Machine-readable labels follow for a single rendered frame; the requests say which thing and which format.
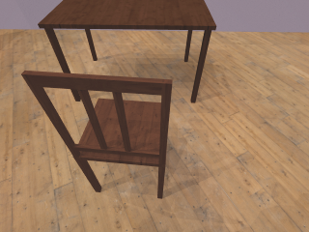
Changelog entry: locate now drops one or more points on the table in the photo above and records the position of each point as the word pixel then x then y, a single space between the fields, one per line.
pixel 131 15

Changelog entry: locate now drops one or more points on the chair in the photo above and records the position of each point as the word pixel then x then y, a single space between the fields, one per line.
pixel 118 131

